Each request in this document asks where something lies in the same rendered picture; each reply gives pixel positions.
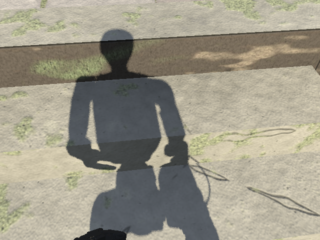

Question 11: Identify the left robot hand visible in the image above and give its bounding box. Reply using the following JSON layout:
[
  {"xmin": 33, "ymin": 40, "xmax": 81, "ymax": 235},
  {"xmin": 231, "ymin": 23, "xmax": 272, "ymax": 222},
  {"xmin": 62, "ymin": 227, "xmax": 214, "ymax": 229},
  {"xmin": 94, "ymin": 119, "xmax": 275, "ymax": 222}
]
[{"xmin": 74, "ymin": 228, "xmax": 127, "ymax": 240}]

